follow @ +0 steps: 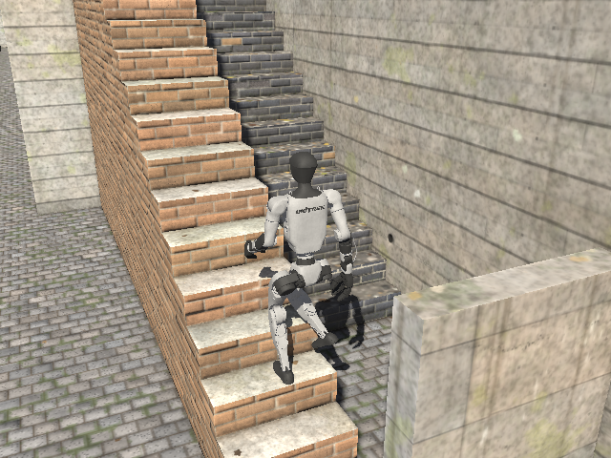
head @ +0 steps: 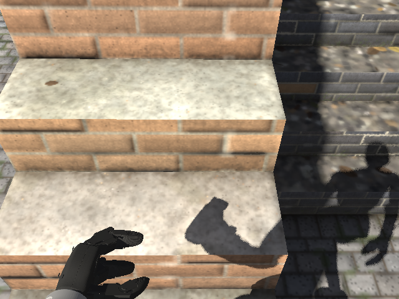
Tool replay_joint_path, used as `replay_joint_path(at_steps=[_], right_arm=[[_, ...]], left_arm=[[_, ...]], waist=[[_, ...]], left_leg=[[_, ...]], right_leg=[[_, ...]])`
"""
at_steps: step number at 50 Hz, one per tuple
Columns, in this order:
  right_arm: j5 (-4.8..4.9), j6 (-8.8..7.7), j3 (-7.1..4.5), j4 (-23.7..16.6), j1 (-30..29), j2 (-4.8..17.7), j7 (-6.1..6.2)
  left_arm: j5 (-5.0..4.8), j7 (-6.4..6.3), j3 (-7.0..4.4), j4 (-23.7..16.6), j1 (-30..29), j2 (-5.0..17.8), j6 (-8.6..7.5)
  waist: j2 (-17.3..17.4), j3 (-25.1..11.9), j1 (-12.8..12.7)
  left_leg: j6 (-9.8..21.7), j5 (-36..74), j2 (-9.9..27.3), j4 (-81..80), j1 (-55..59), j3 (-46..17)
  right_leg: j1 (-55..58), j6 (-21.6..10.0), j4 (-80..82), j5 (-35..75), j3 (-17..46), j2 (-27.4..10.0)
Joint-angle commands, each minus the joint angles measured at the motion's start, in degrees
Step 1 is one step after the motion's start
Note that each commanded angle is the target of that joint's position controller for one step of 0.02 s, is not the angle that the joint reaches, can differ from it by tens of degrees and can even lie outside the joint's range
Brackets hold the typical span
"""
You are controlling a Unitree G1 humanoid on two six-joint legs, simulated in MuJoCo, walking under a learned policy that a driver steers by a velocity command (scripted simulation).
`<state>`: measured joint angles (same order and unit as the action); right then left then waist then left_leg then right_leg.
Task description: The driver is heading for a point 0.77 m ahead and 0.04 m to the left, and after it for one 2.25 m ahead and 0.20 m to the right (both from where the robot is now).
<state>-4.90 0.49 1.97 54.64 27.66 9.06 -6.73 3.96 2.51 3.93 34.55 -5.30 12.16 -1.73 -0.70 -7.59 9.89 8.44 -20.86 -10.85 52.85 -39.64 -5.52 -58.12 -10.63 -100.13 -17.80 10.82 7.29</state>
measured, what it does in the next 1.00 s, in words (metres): climbs: right foot, then left foot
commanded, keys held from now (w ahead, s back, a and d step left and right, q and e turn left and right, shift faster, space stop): w+q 0.08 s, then q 0.18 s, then no key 0.36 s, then w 0.38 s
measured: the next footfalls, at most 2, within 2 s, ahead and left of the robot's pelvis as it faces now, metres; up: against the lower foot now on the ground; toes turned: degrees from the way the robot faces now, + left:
right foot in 0.22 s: +0.05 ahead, -0.14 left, +0.00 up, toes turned +6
left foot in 0.54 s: +0.08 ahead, +0.10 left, +0.00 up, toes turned +15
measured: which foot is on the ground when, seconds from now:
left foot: down 0.00-0.22, up 0.24-0.52, down 0.54-1.00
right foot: up 0.00-0.20, down 0.22-1.00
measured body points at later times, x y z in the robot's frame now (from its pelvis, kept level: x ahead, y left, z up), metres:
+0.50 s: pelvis +0.01 -0.01 +0.06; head -0.02 -0.02 +0.51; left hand -0.02 +0.20 -0.08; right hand +0.23 -0.18 -0.03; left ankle +0.05 +0.13 -0.65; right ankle +0.01 -0.14 -0.68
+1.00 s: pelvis +0.04 +0.01 +0.06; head +0.03 +0.02 +0.51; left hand -0.02 +0.23 -0.10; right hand +0.13 -0.23 -0.08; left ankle +0.04 +0.09 -0.68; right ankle +0.02 -0.12 -0.68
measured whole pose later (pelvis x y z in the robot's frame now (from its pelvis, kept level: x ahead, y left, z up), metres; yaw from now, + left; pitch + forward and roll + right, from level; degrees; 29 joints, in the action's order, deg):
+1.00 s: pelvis +0.04 +0.01 +0.06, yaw +15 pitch +0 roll -1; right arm 2.9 0.3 -1.0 54.4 19.7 12.8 0.6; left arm -3.8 -0.8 0.3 62.1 20.8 10.3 -5.9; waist 0.0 -1.9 0.5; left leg 4.4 -17.5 -1.7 32.8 -16.5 1.0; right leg -5.8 -0.8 -24.0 -18.0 -5.1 -1.3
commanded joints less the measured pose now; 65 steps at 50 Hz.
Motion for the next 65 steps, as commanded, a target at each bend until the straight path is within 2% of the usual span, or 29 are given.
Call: replay_joint_path(at_steps=[1, 4, 7, 8, 10, 11, 12, 13, 14, 15, 16, 18, 19, 22, 24, 26, 27, 28, 29, 32, 38, 44, 48, 51, 53, 55, 57, 62, 65], right_arm=[[1.60, -6.43, -1.66, -7.4, -11.5, 6.8, 0.74], [1.07, -7.89, -2.19, -12.6, -10.6, 9.0, 2.12], [4.04, -8.64, -3.33, -15.2, -7.2, 10.4, 4.25], [5.47, -8.05, -4.48, -15.9, -7.7, 12.1, 4.37], [4.00, -6.25, -5.94, -14.8, -10.2, 14.2, 3.08], [3.27, -5.88, -6.15, -13.7, -8.0, 11.7, 2.66], [2.71, -6.72, -7.09, -15.5, -0.6, 9.8, 0.35], [4.00, -7.95, -7.75, -11.4, 3.2, 12.3, -1.18], [4.98, -7.93, -8.47, -8.9, -0.6, 15.8, -1.37], [10.20, -3.85, -3.67, -16.7, -8.2, 2.3, 4.47], [10.60, -2.36, -1.59, -18.7, -11.9, -1.5, 6.87], [10.14, -2.23, -2.40, -17.3, -15.4, 2.1, 6.47], [8.29, -1.86, -2.49, -17.7, -16.8, 2.3, 6.32], [7.25, 1.61, -0.51, -17.4, -15.9, 0.5, 8.53], [7.04, 2.40, -1.22, -17.1, -15.8, 2.0, 7.54], [2.82, 2.94, -1.32, -16.0, -15.9, 4.3, 8.92], [2.68, 2.70, -2.25, -15.8, -13.4, 7.3, 9.87], [3.71, 1.44, -3.00, -15.4, -12.0, 11.7, 10.57], [6.26, 1.79, -2.89, -12.0, -10.0, 9.6, 10.54], [6.29, 3.47, -2.28, -9.3, -13.7, 6.9, 8.78], [8.65, 3.32, -4.29, -3.5, -9.5, 9.7, 8.93], [9.72, 1.72, -3.82, -5.5, -17.6, 7.1, 8.76], [7.59, -1.19, -3.36, -4.9, -13.1, 5.5, 6.97], [7.47, -4.50, -1.61, 0.1, 0.5, 2.2, 6.36], [9.50, -3.09, -3.31, 4.3, 10.9, 10.8, 7.81], [7.05, -0.99, -3.28, 4.3, 4.3, 9.0, 9.78], [4.89, -0.83, -3.21, 4.7, 0.6, 8.7, 9.40], [3.18, -2.71, -2.65, 13.1, 8.3, 5.6, 8.26], [4.66, -3.00, -1.93, 14.5, 6.5, 5.1, 8.39]], left_arm=[[-1.21, 0.06, -2.14, 0.0, 9.0, 6.4, 2.81], [-2.01, -0.91, -2.59, -4.8, 3.1, 8.1, 3.11], [0.25, -1.98, -1.97, -9.8, 2.1, 4.4, 2.34], [1.49, -1.64, -1.77, -8.0, 7.8, 3.1, 2.42], [-0.16, -0.46, -2.21, -0.8, 20.2, 2.7, 0.93], [-0.87, -0.66, -3.38, 2.7, 27.3, 4.8, -0.57], [-0.19, -1.63, -6.64, 1.2, 30.2, 15.9, -1.78], [-1.08, -0.89, -7.80, -1.5, 21.7, 18.0, -3.01], [-2.48, 0.42, -6.34, -1.0, 13.6, 13.9, -3.50], [-7.98, -0.97, -2.93, -0.8, 10.6, -2.6, -5.36], [-6.21, -0.64, -1.04, 3.7, 10.7, -7.8, -5.41], [-4.86, -0.43, -2.24, 8.6, 19.4, -6.3, -6.73], [-5.44, -0.23, -3.51, 10.6, 22.2, -3.2, -8.12], [-8.19, 1.34, -5.33, 13.4, 22.3, 3.1, -7.53], [-7.42, 0.31, -5.24, 14.4, 22.7, 5.9, -6.76], [-7.63, -0.14, -3.35, 17.0, 26.8, 1.4, -7.76], [-7.16, -0.39, -3.14, 17.1, 26.3, 0.6, -7.65], [-7.04, -0.80, -3.27, 16.7, 26.8, 0.0, -6.78], [-8.26, -2.21, -2.62, 19.5, 32.7, -4.6, -4.73], [-6.87, -4.80, -3.64, 21.0, 29.3, 0.8, -1.47], [-7.27, -4.63, -4.35, 23.2, 28.5, 0.6, -2.73], [-7.00, -2.73, -3.79, 25.3, 29.8, 1.2, -4.43], [-7.56, -3.40, -4.67, 26.9, 28.6, 5.2, -4.73], [-7.88, -3.55, -5.44, 26.0, 19.8, 5.5, -3.80], [-7.62, -1.36, -4.95, 22.5, 20.0, 1.0, -3.85], [-5.55, 1.05, -5.91, 21.6, 18.2, 3.7, -4.63], [-5.41, 2.60, -5.00, 19.4, 15.2, -0.6, -7.07], [-8.00, 0.08, -2.19, 8.4, 2.7, -4.9, -8.99], [-8.19, -1.34, -0.45, 1.2, 0.7, -5.6, -8.92]], waist=[[7.5, -3.0, -10.1], [5.5, 0.5, -6.1], [8.0, 2.5, -6.8], [9.5, 4.1, -8.7], [8.6, 5.1, -11.7], [3.2, 1.8, -11.9], [-15.4, 0.6, -12.0], [-10.8, 9.8, -9.8], [0.3, 12.9, -7.9], [-7.9, -1.6, -4.4], [-4.2, 2.3, -5.0], [3.1, 8.3, -9.5], [3.6, 12.2, -9.4], [-4.6, 14.2, -8.0], [-14.3, 10.5, -7.5], [-11.6, 8.0, -8.7], [-11.0, 4.8, -7.8], [-4.4, 2.5, -8.5], [8.9, -2.0, -10.6], [7.2, 10.1, -11.0], [9.4, 9.8, -10.8], [-5.2, 10.9, -14.7], [-10.2, 13.7, -10.3], [0.4, 17.4, -1.5], [24.1, 11.2, -1.8], [12.7, 10.8, -5.3], [4.4, 9.7, -9.1], [7.1, 18.1, -7.7], [1.4, 18.9, -12.5]], left_leg=[[9.3, -8.4, 11.1, -22.7, -4.8, -25.8], [6.1, -9.8, 11.1, -22.4, -10.0, -23.0], [1.1, -14.0, 7.0, -23.5, -8.6, -18.7], [1.4, -18.1, 5.1, -22.8, -9.6, -20.5], [3.2, -16.4, 7.9, -15.8, -10.5, -24.8], [0.8, -8.1, 5.7, 0.5, -16.6, -24.1], [-8.7, -8.8, -1.2, 25.5, -34.7, -17.3], [-12.3, -0.1, 2.3, 58.4, -45.5, -20.5], [-12.1, 5.8, 4.2, 75.0, -48.3, -17.2], [-12.4, 6.8, 6.6, 60.8, -28.1, -4.1], [-13.9, 7.2, 8.4, 53.6, -18.4, -3.2], [-13.1, 12.5, 8.0, 38.2, -2.4, 1.8], [-12.7, 17.1, 8.1, 29.6, 0.8, 1.2], [-9.4, 6.8, 8.1, -6.9, 16.9, 5.1], [-7.5, 4.1, 7.0, -21.2, 27.8, 6.0], [-7.6, 12.4, 9.2, -31.1, 35.2, 5.5], [-7.8, 26.2, 14.4, -30.7, 41.2, -0.4], [-7.4, 48.4, 20.6, -28.3, 49.8, -6.6], [-4.4, 44.5, 22.6, -26.6, 50.9, -6.3], [-5.4, 4.7, 16.5, -38.6, 34.4, -7.6], [-0.5, -15.8, 17.4, -42.6, 35.9, -12.1], [-2.1, -3.9, 9.5, -30.2, 16.2, -1.4], [-4.0, 1.8, 6.8, -15.5, 16.7, 10.4], [-3.5, 3.3, 12.3, -29.1, 35.3, 3.8], [-0.5, -20.1, 25.9, -46.2, 48.4, -25.7], [1.3, -15.7, 27.7, -43.7, 41.8, -25.9], [2.2, -2.7, 25.9, -41.9, 38.5, -17.4], [6.6, 4.3, 30.1, -41.6, 45.9, -15.8], [3.5, 6.1, 31.8, -41.0, 43.5, -9.2]], right_leg=[[8.5, 7.1, -4.8, -5.7, -7.5, -1.4], [17.0, 9.4, 1.7, -3.3, -8.8, -2.2], [32.0, 11.2, 39.7, -17.1, -14.7, -2.6], [38.9, 13.1, 54.8, -15.9, -17.8, -1.3], [52.4, 12.9, 65.8, -3.9, -12.3, -6.6], [61.0, 8.4, 66.3, -3.1, -3.4, -12.3], [66.1, -17.7, 79.6, 3.7, 37.0, -35.0], [58.2, -23.2, 87.8, 0.6, 52.2, -42.5], [50.0, -17.4, 86.8, -15.7, 39.7, -37.9], [53.5, -4.3, 82.7, -6.4, 17.6, -28.6], [40.7, -1.9, 80.2, -0.2, 5.9, -23.2], [31.0, 0.3, 84.3, -0.4, -2.7, -18.5], [30.3, 0.4, 86.8, 0.7, -3.4, -18.2], [34.3, 1.5, 87.4, 15.1, -10.3, -17.2], [37.9, -1.0, 87.1, 22.5, -10.2, -18.4], [40.7, 1.1, 81.1, 25.6, -13.2, -16.9], [39.5, 3.4, 77.8, 22.8, -14.7, -16.2], [32.6, 4.7, 72.5, 8.8, -15.0, -14.8], [33.2, 6.5, 76.2, 0.7, -15.5, -14.1], [37.4, 9.4, 80.2, 2.1, -17.1, -10.3], [33.6, 6.2, 73.8, -4.9, -18.8, -7.4], [50.2, 3.0, 85.3, -11.3, -10.4, -13.2], [47.8, -0.1, 92.2, -19.3, -2.6, -20.0], [30.0, -0.1, 77.8, -7.0, -10.7, -14.3], [17.0, 1.8, 54.4, -1.7, -18.1, -7.2], [13.7, 3.6, 25.3, 0.5, -16.0, -8.7], [11.6, 4.5, 13.1, 4.0, -13.6, -9.1], [-24.4, 1.7, -31.0, -10.0, -6.7, -5.2], [-36.5, 0.8, -35.4, -11.5, -0.6, -7.2]])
